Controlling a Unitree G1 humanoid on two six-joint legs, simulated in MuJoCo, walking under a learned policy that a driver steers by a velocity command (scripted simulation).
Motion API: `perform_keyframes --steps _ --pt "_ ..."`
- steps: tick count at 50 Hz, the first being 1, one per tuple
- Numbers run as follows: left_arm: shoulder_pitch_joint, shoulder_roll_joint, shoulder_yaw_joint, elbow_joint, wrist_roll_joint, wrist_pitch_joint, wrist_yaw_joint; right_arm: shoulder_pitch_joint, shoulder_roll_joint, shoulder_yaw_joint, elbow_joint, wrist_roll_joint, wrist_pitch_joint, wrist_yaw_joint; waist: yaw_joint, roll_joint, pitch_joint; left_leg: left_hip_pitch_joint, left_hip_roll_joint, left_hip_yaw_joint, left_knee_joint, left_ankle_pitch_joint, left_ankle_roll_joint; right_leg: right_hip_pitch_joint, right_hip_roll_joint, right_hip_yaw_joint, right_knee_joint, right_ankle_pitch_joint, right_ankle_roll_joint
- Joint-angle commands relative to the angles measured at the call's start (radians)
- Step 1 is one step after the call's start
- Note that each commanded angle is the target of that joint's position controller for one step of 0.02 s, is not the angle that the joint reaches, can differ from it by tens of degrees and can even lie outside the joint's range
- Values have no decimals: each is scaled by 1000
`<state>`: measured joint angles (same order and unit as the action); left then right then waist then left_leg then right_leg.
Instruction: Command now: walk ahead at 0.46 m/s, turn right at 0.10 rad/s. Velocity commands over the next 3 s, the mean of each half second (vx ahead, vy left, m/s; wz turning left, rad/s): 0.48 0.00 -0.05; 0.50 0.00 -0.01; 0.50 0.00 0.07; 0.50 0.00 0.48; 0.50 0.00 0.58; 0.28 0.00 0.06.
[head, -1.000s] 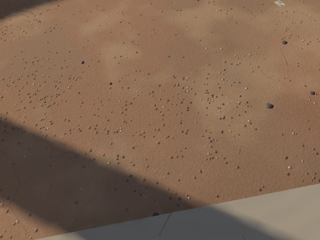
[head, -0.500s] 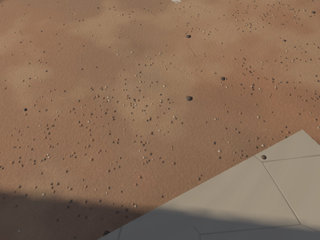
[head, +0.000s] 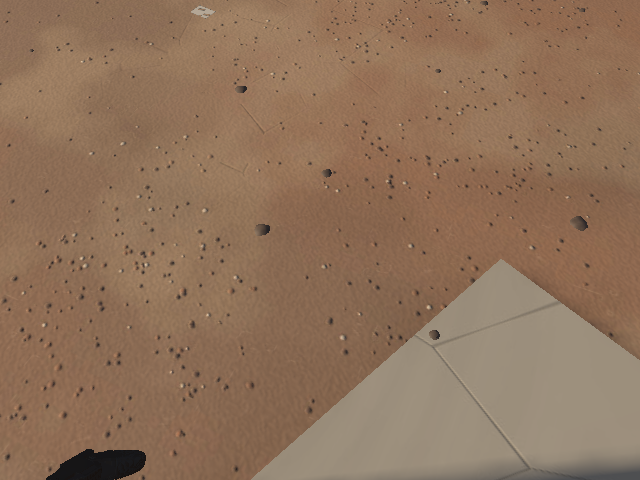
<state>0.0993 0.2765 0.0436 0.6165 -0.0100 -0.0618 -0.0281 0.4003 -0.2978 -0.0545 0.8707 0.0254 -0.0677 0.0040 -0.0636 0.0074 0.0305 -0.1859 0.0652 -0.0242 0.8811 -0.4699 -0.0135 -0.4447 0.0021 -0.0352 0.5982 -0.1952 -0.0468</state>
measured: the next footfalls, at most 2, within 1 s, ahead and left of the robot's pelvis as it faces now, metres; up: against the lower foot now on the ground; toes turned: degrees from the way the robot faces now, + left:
left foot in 0.44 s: +0.43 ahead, +0.12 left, +0.00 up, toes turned +1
right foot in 0.96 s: +0.71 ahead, -0.13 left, -0.01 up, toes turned -1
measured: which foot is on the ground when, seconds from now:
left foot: up 0.00-0.42, down 0.44-1.00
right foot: down 0.00-0.46, up 0.48-0.94, down 0.96-1.00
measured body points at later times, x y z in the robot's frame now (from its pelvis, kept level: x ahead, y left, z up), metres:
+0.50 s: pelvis +0.28 +0.03 -0.01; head +0.32 +0.04 +0.44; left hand +0.29 +0.31 -0.13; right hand +0.49 -0.22 -0.09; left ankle +0.39 +0.12 -0.73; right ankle +0.08 -0.10 -0.68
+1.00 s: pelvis +0.56 -0.01 +0.00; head +0.60 -0.02 +0.45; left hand +0.80 +0.22 -0.07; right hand +0.56 -0.31 -0.13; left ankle +0.39 +0.12 -0.72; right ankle +0.68 -0.12 -0.73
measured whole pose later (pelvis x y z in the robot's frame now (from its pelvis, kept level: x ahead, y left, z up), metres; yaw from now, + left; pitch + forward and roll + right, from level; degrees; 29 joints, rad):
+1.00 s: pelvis +0.56 -0.01 +0.00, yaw -1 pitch +2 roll +1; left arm 0.05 0.26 0.04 0.67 -0.01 -0.10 -0.06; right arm 0.34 -0.33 -0.06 0.89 0.02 -0.05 0.01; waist -0.08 0.02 0.04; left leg 0.00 0.02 0.02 0.48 -0.41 -0.01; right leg -0.49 0.00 -0.01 0.53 0.02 -0.08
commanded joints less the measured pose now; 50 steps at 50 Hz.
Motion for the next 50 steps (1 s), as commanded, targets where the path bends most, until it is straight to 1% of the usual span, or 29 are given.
perform_keyframes --steps 1,2,3,6,9,12,14,16,20,21,22,23,24,25,26,27,28,29,30,32,34,38,40,43,45,46,48,49,50 --pt "275 163 51 18 2 -6 4 -118 -137 -19 -144 21 -52 7 155 -157 -149 -612 34 -43 402 46 52 589 -330 534 -328 -210 -211" --pt "220 138 41 18 5 -7 0 -140 -123 -18 -144 3 -50 6 126 -105 -81 -585 63 -32 342 121 52 472 -282 438 -357 -139 -194" --pt "181 115 34 13 13 -12 -2 -130 -117 -23 -139 -8 -40 6 92 -116 -49 -530 88 -39 292 178 49 385 -246 372 -388 -56 -182" --pt "153 116 37 26 10 -32 0 -100 -73 -14 -123 -13 -12 10 44 -102 -25 -478 92 -27 231 271 22 290 -219 266 -456 102 -197" --pt "189 129 42 59 8 -41 8 -197 -62 -9 -156 -24 -6 6 58 -64 16 -538 88 -26 67 406 -5 297 -206 190 -478 204 -194" --pt "223 151 47 82 2 -34 22 -320 -35 4 -190 -21 -23 22 97 -59 41 -477 48 9 -175 580 -1 282 -167 109 -487 225 -159" --pt "271 170 53 107 -4 -30 25 -387 -28 10 -211 -14 -30 33 124 -59 49 -430 21 24 -255 635 2 296 -178 102 -488 196 -156" --pt "300 174 56 125 -8 -26 25 -424 -43 6 -226 -9 -34 44 130 -55 56 -433 7 18 -297 625 20 358 -207 107 -462 203 -156" --pt "295 188 66 144 -10 -6 34 -392 -87 -10 -235 -13 -40 61 82 -80 22 -401 -17 19 -336 451 82 511 -260 118 -325 441 -120" --pt "285 198 68 144 -7 1 37 -331 -107 -21 -221 -15 -39 58 48 -98 -25 -302 -52 53 -337 403 100 520 -246 109 -236 615 -108" --pt "273 187 62 142 -6 9 40 -189 -144 -42 -180 -16 -39 49 -26 -81 -109 -111 -85 87 -363 421 131 485 -196 71 -50 723 -84" --pt "294 150 44 124 7 10 46 -20 -210 -60 -147 -22 -38 37 -83 -1 -250 191 54 -64 -335 476 191 303 -142 39 244 500 -51" --pt "474 5 1 115 6 -8 28 27 -291 -77 -138 -21 -35 40 10 269 -414 584 301 -566 -394 248 379 -123 52 50 648 -237 25" --pt "399 85 13 126 -15 -29 25 52 -195 -52 -135 -6 -36 41 -49 236 -438 594 311 -748 -560 109 370 -255 59 184 751 -388 15" --pt "258 158 34 82 -42 -38 24 -13 -155 -39 -142 -6 -34 36 -57 152 -263 472 278 -583 -578 132 316 -328 0 169 767 -315 5" --pt "193 153 28 60 -35 -41 29 -88 -136 -31 -153 -13 -31 33 -24 50 -175 323 249 -469 -584 240 288 -308 -53 136 721 -226 0" --pt "167 144 30 55 -12 -39 32 -133 -112 -24 -156 -22 -32 33 7 23 -110 191 224 -392 -605 355 286 -272 -87 126 659 -175 7" --pt "184 136 33 57 -5 -30 31 -159 -90 -17 -159 -35 -37 33 43 46 -95 106 190 -333 -634 400 277 -203 -119 135 610 -135 8" --pt "204 119 31 62 -7 -19 30 -173 -83 -15 -157 -35 -41 34 65 60 -85 61 170 -297 -666 405 277 -164 -129 134 569 -119 11" --pt "203 88 24 62 -4 -3 31 -172 -101 -20 -141 -25 -50 32 81 59 -51 1 162 -230 -718 456 288 -154 -140 116 478 -99 27" --pt "143 77 17 39 7 1 32 -157 -130 -29 -125 -20 -50 24 72 41 -21 -10 153 -173 -752 502 290 -187 -147 104 359 -12 47" --pt "7 48 3 8 5 -19 15 -120 -156 -33 -96 -7 -36 13 23 34 -6 5 94 -54 -756 518 237 -134 -109 64 79 247 51" --pt "-41 57 6 -5 -1 -27 4 -80 -171 -35 -75 -6 -33 15 -2 43 -9 36 108 -49 -738 504 230 -101 -89 54 24 314 49" --pt "-97 81 13 -27 -8 -39 -15 -46 -163 -35 -50 1 -22 11 -15 47 13 165 151 -67 -667 479 211 -171 -94 87 -56 314 17" --pt "-114 90 15 -41 -4 -44 -25 -36 -177 -41 -39 -3 -9 6 -8 49 16 228 186 -92 -609 532 199 -184 -88 86 -75 208 -8" --pt "-115 96 18 -37 -11 -46 -28 -27 -174 -41 -32 -6 -3 4 -5 50 20 258 180 -87 -569 541 187 -184 -87 86 -103 200 -16" --pt "-36 115 27 -12 -10 -49 -28 -40 -193 -47 -31 -1 7 1 38 54 -15 269 162 -82 -444 701 162 -54 -63 72 -151 174 -34" --pt "27 139 41 15 4 -52 -24 -18 -177 -42 -31 3 12 6 63 15 -88 224 106 -43 -313 822 143 123 -8 4 -191 197 -49" --pt "124 201 69 42 22 -60 -26 43 -96 -14 -45 2 12 13 87 -104 -242 -44 42 11 -88 688 74 497 -115 177 -165 183 -123"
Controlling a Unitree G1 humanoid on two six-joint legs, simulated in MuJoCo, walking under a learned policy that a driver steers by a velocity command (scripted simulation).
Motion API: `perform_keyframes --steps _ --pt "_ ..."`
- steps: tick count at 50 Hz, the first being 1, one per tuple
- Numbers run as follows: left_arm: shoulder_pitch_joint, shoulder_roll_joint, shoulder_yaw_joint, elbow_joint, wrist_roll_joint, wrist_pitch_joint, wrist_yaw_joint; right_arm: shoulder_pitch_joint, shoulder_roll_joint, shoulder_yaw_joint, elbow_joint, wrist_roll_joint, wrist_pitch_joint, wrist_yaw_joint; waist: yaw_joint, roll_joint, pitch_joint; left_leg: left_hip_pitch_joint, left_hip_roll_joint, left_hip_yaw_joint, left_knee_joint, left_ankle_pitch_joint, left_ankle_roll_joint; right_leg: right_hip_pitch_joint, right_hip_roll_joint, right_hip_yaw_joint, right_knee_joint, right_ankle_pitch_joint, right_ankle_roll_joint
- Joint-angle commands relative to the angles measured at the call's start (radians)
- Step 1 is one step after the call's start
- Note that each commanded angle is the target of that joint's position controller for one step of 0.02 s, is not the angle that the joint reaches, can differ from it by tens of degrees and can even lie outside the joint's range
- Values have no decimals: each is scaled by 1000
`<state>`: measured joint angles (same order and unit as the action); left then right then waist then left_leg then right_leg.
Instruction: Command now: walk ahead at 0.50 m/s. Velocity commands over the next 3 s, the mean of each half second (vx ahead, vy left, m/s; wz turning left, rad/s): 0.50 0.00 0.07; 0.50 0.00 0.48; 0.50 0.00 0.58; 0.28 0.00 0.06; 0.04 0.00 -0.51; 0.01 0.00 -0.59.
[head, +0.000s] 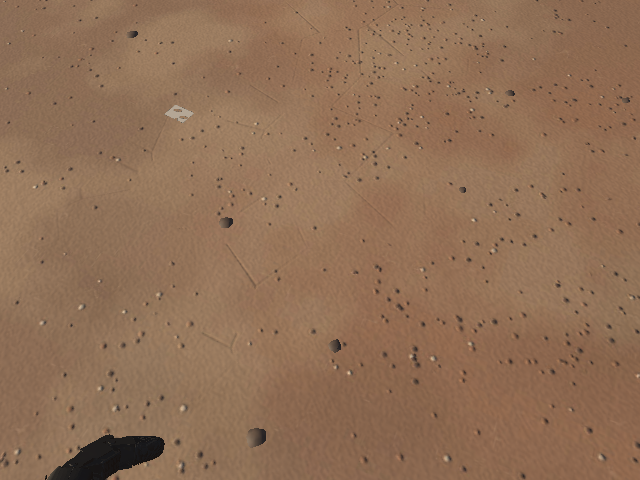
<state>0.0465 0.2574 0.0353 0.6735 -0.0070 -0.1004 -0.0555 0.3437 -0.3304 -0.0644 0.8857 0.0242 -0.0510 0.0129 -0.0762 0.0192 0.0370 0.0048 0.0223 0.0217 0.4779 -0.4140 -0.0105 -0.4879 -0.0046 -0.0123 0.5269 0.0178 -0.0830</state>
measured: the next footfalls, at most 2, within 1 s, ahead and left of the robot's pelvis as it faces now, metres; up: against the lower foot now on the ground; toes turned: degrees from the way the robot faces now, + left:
left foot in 0.44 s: +0.45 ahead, +0.13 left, -0.03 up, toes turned +2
right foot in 0.94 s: +0.68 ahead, -0.06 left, -0.03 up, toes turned +22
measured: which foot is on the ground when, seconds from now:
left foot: down 0.00-0.02, up 0.04-0.42, down 0.44-0.94, up 0.96-1.00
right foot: down 0.00-0.46, up 0.48-0.92, down 0.94-1.00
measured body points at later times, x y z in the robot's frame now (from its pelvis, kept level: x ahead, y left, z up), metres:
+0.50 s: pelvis +0.30 +0.03 -0.03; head +0.32 +0.05 +0.42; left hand +0.30 +0.31 -0.17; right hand +0.51 -0.20 -0.11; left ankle +0.41 +0.13 -0.76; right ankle +0.13 -0.11 -0.70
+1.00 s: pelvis +0.54 +0.02 -0.03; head +0.55 +0.02 +0.42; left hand +0.66 +0.32 -0.10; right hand +0.67 -0.24 -0.16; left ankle +0.42 +0.12 -0.72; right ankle +0.64 -0.07 -0.76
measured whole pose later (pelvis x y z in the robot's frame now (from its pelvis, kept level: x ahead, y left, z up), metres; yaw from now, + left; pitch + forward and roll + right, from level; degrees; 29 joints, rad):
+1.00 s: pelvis +0.54 +0.02 -0.03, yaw +19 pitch +2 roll -1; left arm 0.08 0.27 0.04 0.72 0.00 -0.11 0.00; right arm 0.35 -0.30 -0.06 0.83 0.03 -0.04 -0.01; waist -0.06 0.03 -0.02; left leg -0.30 -0.08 -0.17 0.91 -0.50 0.04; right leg -0.38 0.02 0.03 0.52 -0.17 0.00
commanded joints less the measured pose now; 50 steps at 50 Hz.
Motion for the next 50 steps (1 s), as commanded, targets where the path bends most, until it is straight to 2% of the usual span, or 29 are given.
perform_keyframes --steps 1,2,4,5,7,9,13,15,18,21,22,23,24,25,26,27,28,29,31,35,38,41,43,45,46,47,48,49,50 --pt "321 214 90 17 22 -12 7 40 -51 13 -77 -1 -17 3 196 -221 -352 -467 1 -20 598 268 23 777 -253 402 -148 -171 -170" --pt "339 190 72 26 14 -6 6 -16 -90 7 -111 4 -33 3 204 -243 -345 -569 -4 -107 689 -49 46 797 -297 489 -187 -203 -171" --pt "242 170 64 19 15 3 9 -153 -111 -1 -151 14 -55 9 173 -107 -141 -640 53 -102 627 1 67 612 -254 371 -237 -87 -149" --pt "210 147 59 22 20 0 12 -174 -97 -3 -150 5 -53 8 151 -90 -93 -631 75 -91 573 44 63 547 -228 329 -267 -35 -142" --pt "193 128 57 28 21 -9 20 -145 -59 -2 -131 -2 -44 7 117 -112 -59 -586 90 -87 521 133 45 462 -199 289 -328 -8 -154" --pt "195 126 61 46 8 -15 29 -147 -25 5 -125 -11 -36 5 100 -114 -34 -572 95 -78 445 196 20 412 -198 258 -375 -2 -175" --pt "191 141 66 76 1 -14 57 -256 2 22 -134 -24 -51 14 110 -105 20 -527 77 -54 162 485 -2 338 -148 131 -396 14 -167" --pt "220 147 69 100 0 -14 62 -301 3 28 -136 -23 -66 28 132 -110 32 -450 52 -43 48 654 0 297 -133 97 -386 -5 -158" --pt "248 141 71 135 -3 -22 67 -326 -31 27 -136 -13 -76 51 133 -102 54 -439 61 -76 -24 750 32 331 -171 79 -314 -86 -132" --pt "277 146 74 157 5 -13 71 -307 -47 25 -116 -13 -81 63 115 -45 40 -405 50 -76 -24 664 66 375 -194 46 -172 -38 -109" --pt "266 142 71 156 10 -6 69 -229 -63 14 -84 -14 -79 61 76 -15 1 -310 27 -57 -24 630 74 364 -167 16 -55 25 -92" --pt "253 129 65 148 19 0 65 -88 -94 -5 -32 -18 -74 54 18 23 -71 -147 -7 -29 -10 644 80 319 -102 -32 155 87 -60" --pt "320 81 48 116 35 -3 55 23 -192 -30 -17 -33 -67 44 21 266 -182 165 174 -264 73 907 201 45 11 -67 542 -340 18" --pt "434 54 31 136 40 -10 51 35 -167 -13 -35 -30 -57 42 57 288 -279 340 244 -473 96 986 273 -138 42 51 767 -642 68" --pt "437 107 36 118 -8 -17 49 82 -191 -36 -17 -7 -48 46 23 226 -348 398 302 -643 -24 581 350 -271 35 102 828 -623 83" --pt "312 139 43 85 -36 -18 60 30 -163 -36 -38 4 -45 44 9 107 -271 307 274 -672 -113 288 329 -332 -9 107 791 -530 82" --pt "222 156 46 51 -33 -12 70 -45 -138 -26 -60 -1 -45 39 19 73 -189 176 275 -673 -156 227 321 -345 -38 103 757 -453 87" --pt "193 161 51 48 -12 2 80 -116 -109 -15 -83 -16 -46 34 50 39 -148 20 253 -633 -179 259 311 -266 -72 118 693 -401 93" --pt "192 148 56 42 16 19 85 -163 -92 -13 -100 -27 -43 24 90 67 -108 -149 198 -556 -226 259 290 -151 -93 129 558 -385 98" --pt "101 95 42 23 26 18 80 -119 -119 -28 -100 -13 -37 -10 62 52 -79 -251 127 -413 -259 324 259 -81 -68 97 289 -205 114" --pt "11 72 30 3 19 7 68 -85 -122 -35 -96 -3 -22 -24 28 47 -64 -292 82 -361 -251 295 227 -1 -24 87 106 -33 126" --pt "-52 89 29 -18 2 -4 58 -38 -117 -37 -86 3 -5 -28 5 60 -49 -295 82 -397 -217 208 218 68 7 92 17 -5 134" --pt "-55 115 36 -24 -5 -14 54 -26 -113 -38 -87 1 2 -28 15 73 -43 -267 91 -455 -173 150 209 109 11 104 -28 -60 124" --pt "18 137 47 -7 -5 -24 54 -35 -94 -34 -96 -2 7 -28 64 91 -55 -270 71 -483 -95 131 184 223 5 93 -81 -104 92" --pt "96 158 57 12 -1 -27 59 -35 -58 -23 -101 -6 6 -27 104 84 -84 -313 38 -458 -11 105 155 344 -33 104 -103 -129 65" --pt "228 207 70 31 12 -27 68 -26 10 -2 -112 -14 1 -24 155 -32 -177 -433 -37 -352 251 -13 110 558 -190 252 -110 -207 2" --pt "319 299 90 55 25 -10 66 49 42 10 -158 10 -14 -23 130 -308 -255 -708 -143 -188 519 -223 66 760 -412 660 -218 -459 -145" --pt "310 246 85 58 7 -5 60 42 -60 -8 -156 18 -20 -24 137 -279 -194 -843 -47 -176 673 -184 46 727 -437 786 -261 -660 -164" --pt "273 181 67 44 1 -4 61 -24 -112 -24 -159 11 -16 -23 154 -191 -99 -870 -13 -179 726 -92 39 650 -383 652 -265 -637 -128"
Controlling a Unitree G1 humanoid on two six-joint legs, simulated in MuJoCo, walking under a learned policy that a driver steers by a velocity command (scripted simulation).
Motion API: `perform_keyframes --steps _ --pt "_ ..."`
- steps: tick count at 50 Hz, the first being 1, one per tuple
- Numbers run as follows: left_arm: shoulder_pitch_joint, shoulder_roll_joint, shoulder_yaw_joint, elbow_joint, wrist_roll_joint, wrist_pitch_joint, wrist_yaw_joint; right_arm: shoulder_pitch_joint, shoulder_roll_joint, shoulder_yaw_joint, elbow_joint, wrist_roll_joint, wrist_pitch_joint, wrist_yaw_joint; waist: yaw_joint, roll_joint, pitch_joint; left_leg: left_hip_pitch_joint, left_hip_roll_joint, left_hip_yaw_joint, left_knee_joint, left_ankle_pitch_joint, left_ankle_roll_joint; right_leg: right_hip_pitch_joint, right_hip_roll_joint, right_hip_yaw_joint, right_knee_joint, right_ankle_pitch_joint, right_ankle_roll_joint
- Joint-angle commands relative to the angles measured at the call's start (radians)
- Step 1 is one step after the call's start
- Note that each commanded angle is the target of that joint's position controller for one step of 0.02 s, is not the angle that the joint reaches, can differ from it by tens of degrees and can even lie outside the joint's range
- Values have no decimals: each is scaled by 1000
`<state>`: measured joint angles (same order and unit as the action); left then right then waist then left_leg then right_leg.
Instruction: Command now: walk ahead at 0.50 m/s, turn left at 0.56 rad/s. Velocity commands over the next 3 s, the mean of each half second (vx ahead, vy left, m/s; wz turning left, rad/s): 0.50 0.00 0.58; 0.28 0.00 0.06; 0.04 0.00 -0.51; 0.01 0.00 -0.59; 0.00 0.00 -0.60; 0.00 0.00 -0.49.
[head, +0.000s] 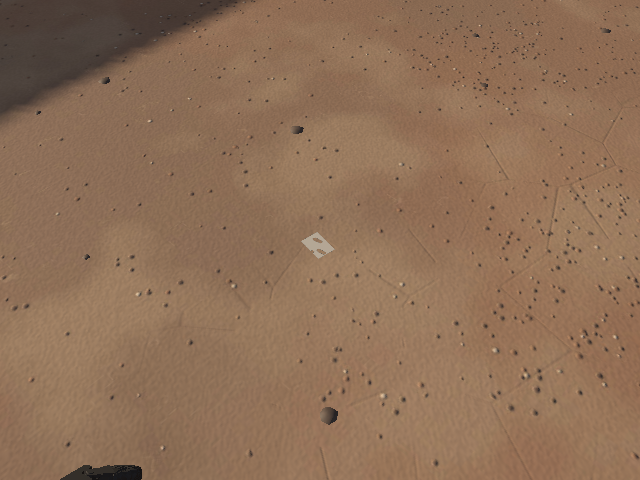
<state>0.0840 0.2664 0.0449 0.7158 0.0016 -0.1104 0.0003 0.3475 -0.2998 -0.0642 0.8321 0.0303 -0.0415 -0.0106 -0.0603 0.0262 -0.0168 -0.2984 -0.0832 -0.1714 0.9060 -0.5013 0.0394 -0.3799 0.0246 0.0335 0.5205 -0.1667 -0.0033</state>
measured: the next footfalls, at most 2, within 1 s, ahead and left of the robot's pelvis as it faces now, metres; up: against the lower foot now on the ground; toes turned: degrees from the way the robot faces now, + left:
left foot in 0.44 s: +0.33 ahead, +0.19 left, +0.00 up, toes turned +19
right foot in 0.90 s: +0.62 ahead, +0.10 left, +0.00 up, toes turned +20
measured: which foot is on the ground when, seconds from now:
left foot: up 0.00-0.42, down 0.44-0.92, up 0.94-1.00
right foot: down 0.00-0.44, up 0.46-0.88, down 0.90-1.00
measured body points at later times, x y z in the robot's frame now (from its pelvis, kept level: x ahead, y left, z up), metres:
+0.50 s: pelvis +0.23 +0.08 -0.01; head +0.27 +0.10 +0.43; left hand +0.18 +0.37 -0.14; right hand +0.52 -0.10 -0.08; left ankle +0.29 +0.18 -0.73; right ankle +0.10 -0.12 -0.66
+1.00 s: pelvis +0.45 +0.13 -0.01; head +0.49 +0.14 +0.44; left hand +0.52 +0.44 -0.10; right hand +0.66 -0.09 -0.12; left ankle +0.31 +0.20 -0.66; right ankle +0.59 +0.09 -0.73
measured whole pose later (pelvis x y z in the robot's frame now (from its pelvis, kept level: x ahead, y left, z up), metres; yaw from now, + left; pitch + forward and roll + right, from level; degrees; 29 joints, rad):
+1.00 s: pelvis +0.45 +0.13 -0.01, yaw +17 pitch +2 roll +1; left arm 0.15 0.29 0.05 0.71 0.01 -0.06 -0.03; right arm 0.19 -0.30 -0.05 0.74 -0.01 -0.01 -0.02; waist 0.01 0.00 0.04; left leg -0.35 -0.09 -0.04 1.11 -0.54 -0.01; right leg -0.48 0.05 0.01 0.54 -0.09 -0.06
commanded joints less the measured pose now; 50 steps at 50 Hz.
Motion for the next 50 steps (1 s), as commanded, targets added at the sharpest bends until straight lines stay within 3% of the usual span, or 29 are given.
perform_keyframes --steps 1,2,4,8,13,17,19,20,21,22,23,24,25,26,27,28,29,32,34,36,39,42,44,45,46,47,48,49,50 --pt "186 144 47 -5 -1 9 5 -54 -134 -28 -103 -3 -19 -1 123 -145 0 -541 119 36 304 70 -21 460 -360 473 -271 -327 -176" --pt "147 122 40 -4 5 12 4 -70 -123 -30 -110 -11 -15 1 106 -137 26 -517 144 42 277 128 -27 396 -326 384 -288 -221 -165" --pt "116 105 33 6 10 10 4 -84 -83 -28 -128 -6 -3 10 84 -155 51 -451 180 64 236 194 -36 298 -281 236 -340 -68 -154" --pt "144 139 48 38 8 4 7 -136 -46 -19 -177 -7 6 19 88 -113 39 -462 194 80 115 324 -65 305 -286 87 -381 116 -186" --pt "174 178 58 65 -3 15 11 -257 -22 -4 -230 -10 2 47 124 -94 63 -384 180 141 -147 517 -47 321 -273 -81 -382 205 -160" --pt "219 213 70 94 -23 33 9 -336 -35 -5 -282 -7 7 67 133 -91 95 -364 162 185 -249 442 -2 413 -314 -135 -341 268 -133" --pt "216 240 79 97 -30 46 12 -315 -61 -18 -294 -11 11 72 101 -111 66 -275 113 236 -276 340 37 450 -318 -177 -234 547 -112" --pt "213 255 83 96 -32 54 16 -249 -89 -34 -283 -13 13 71 57 -123 16 -166 71 268 -289 303 61 450 -309 -205 -113 723 -98" --pt "208 247 79 93 -33 61 21 -98 -134 -62 -243 -10 16 65 -27 -103 -64 51 24 284 -349 353 96 386 -276 -243 85 791 -71" --pt "227 213 62 82 -12 57 25 83 -206 -97 -197 -4 25 46 -104 -27 -160 369 81 150 -359 365 146 157 -241 -246 372 568 -28" --pt "310 65 12 14 29 32 10 60 -333 -112 -204 5 21 35 15 264 -239 682 359 -427 -444 196 327 -304 -49 -192 736 -355 34" --pt "217 138 20 9 -4 -7 -3 96 -254 -86 -238 -3 5 38 -60 151 -373 722 424 -665 -591 66 367 -402 -24 44 853 -432 19" --pt "117 191 36 -24 -42 -25 -11 65 -199 -67 -221 -15 -9 43 -71 95 -224 633 393 -517 -609 151 314 -484 -67 50 848 -332 -2" --pt "103 177 29 -26 -34 -35 -7 12 -178 -59 -222 -14 -16 42 -30 38 -140 489 349 -395 -608 244 283 -450 -107 45 767 -245 -14" --pt "107 177 33 -15 -8 -36 1 -61 -149 -50 -234 -17 -17 40 14 5 -83 350 311 -305 -616 346 257 -383 -136 46 682 -192 -7" --pt "128 184 40 -8 1 -26 2 -109 -124 -40 -251 -29 -17 37 55 23 -59 249 280 -246 -638 434 247 -307 -156 54 634 -156 -3" --pt "141 181 42 -7 4 -13 0 -129 -122 -38 -259 -33 -18 34 75 36 -50 187 268 -229 -660 474 251 -265 -156 52 603 -137 7" --pt "166 134 31 16 15 17 -1 -138 -119 -33 -230 -37 -29 19 98 16 -27 89 249 -58 -660 877 244 -215 -144 2 495 -55 56" --pt "122 95 14 10 15 18 -5 -130 -114 -28 -204 -36 -26 8 82 30 -15 52 200 54 -651 964 199 -173 -134 -21 347 89 61" --pt "59 77 4 5 6 12 -16 -102 -110 -23 -179 -38 -22 1 42 40 -19 54 177 108 -650 927 160 -114 -108 -38 200 267 44" --pt "19 92 6 -4 -8 11 -33 -73 -118 -20 -138 -46 -21 0 17 39 -19 120 220 106 -645 848 147 -84 -87 -21 96 355 16" --pt "8 128 19 -24 -2 15 -46 -94 -127 -24 -113 -44 -11 -2 27 40 -4 224 270 94 -562 889 140 -128 -67 -9 64 194 -23" --pt "69 158 35 -23 8 17 -52 -123 -137 -30 -112 -29 7 -14 68 42 -20 267 265 101 -427 979 114 -88 -35 -36 8 119 -51" --pt "143 190 50 -10 12 16 -50 -118 -131 -29 -116 -26 15 -23 99 10 -61 253 216 132 -288 991 76 22 -24 -33 -53 262 -77" --pt "190 268 70 -21 19 18 -43 -62 -119 -24 -139 -50 12 -29 82 -120 -159 116 121 179 -42 753 11 233 -149 145 -20 665 -158" --pt "213 288 70 -35 22 31 -35 22 -55 -2 -150 -64 8 -24 57 -297 -273 -206 -44 191 304 -19 -75 515 -371 481 -41 867 -363" --pt "235 209 52 -42 10 44 -29 -9 -101 -4 -142 -50 11 -10 99 -221 -355 -280 -32 62 413 -159 -78 546 -378 581 -103 660 -384" --pt "177 189 48 -63 0 55 -22 -71 -117 -11 -158 -25 21 -6 100 -154 -267 -337 14 41 453 -103 -77 468 -339 509 -124 454 -344" --pt "136 169 43 -76 -9 69 -14 -115 -113 -11 -165 -25 33 -10 94 -76 -191 -353 45 54 416 -48 -79 362 -303 450 -157 290 -301"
